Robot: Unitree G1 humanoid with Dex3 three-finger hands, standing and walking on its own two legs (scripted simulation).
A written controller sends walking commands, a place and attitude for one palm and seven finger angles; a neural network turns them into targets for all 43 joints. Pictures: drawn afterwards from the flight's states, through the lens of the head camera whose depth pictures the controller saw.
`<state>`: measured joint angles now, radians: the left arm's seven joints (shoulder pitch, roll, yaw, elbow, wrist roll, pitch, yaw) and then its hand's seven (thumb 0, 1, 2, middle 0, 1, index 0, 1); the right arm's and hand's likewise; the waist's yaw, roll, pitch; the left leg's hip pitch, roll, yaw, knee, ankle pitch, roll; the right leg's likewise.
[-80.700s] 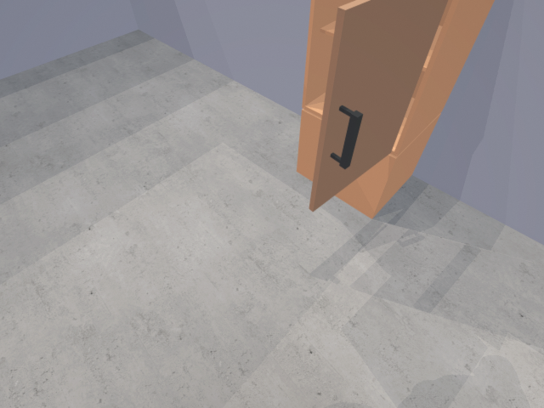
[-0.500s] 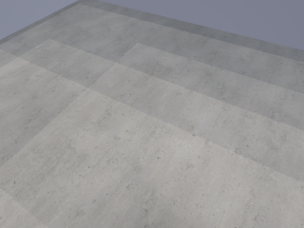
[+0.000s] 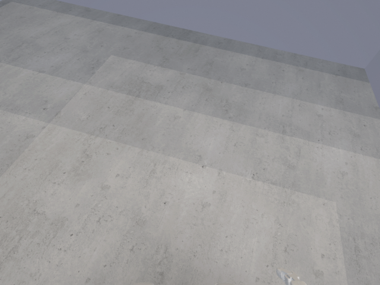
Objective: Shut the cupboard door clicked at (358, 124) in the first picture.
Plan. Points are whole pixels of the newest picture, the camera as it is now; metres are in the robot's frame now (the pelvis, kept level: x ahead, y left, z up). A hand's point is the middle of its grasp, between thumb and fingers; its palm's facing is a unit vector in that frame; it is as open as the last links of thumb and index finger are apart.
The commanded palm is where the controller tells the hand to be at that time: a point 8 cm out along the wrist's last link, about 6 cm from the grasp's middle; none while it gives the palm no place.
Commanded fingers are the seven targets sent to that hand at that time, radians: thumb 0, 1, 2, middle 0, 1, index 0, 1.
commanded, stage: turn to face it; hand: left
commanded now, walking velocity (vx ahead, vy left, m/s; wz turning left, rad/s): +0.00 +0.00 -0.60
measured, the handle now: out of the picture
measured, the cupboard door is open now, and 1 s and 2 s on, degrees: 15 15 15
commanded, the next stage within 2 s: none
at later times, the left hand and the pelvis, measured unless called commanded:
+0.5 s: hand (139, 280) +0.14 +0.12 -0.14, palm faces -0.29 -0.92 -0.26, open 7.4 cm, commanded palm none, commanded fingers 0.00 0.90 0.90 -0.20 -0.30 -0.20 -0.30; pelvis -0.01 -0.04 +0.00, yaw -17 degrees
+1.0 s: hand (139, 260) +0.19 +0.13 -0.16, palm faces -0.50 -0.84 -0.22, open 7.4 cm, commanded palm none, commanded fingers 0.00 0.90 0.90 -0.20 -0.30 -0.20 -0.30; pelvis +0.01 -0.01 +0.01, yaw -34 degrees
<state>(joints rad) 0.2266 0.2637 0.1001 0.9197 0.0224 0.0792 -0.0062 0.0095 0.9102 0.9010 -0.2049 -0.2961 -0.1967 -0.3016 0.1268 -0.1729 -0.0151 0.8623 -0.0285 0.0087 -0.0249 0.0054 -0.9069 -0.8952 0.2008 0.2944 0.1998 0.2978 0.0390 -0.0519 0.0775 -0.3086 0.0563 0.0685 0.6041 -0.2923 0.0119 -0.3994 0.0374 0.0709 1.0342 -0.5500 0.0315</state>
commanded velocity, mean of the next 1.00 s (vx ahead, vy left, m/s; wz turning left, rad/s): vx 0.00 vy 0.00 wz -0.60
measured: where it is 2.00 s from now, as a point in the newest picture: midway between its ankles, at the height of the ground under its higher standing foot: outside the picture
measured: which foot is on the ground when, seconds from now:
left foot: down 0.00-0.34, up 0.36-0.76, down 0.78-1.00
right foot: up 0.00-0.32, down 0.34-0.78, up 0.80-1.00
